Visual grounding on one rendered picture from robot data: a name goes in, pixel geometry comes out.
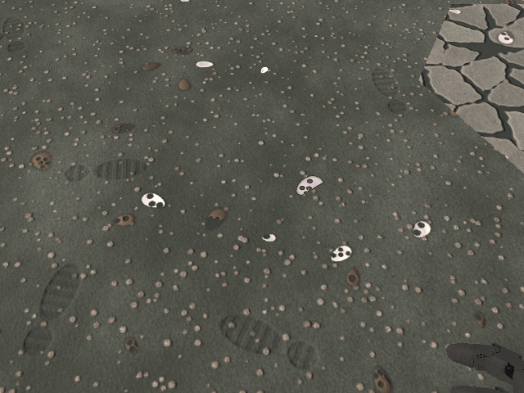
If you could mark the right robot hand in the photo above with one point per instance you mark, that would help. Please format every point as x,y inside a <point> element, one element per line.
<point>498,361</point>

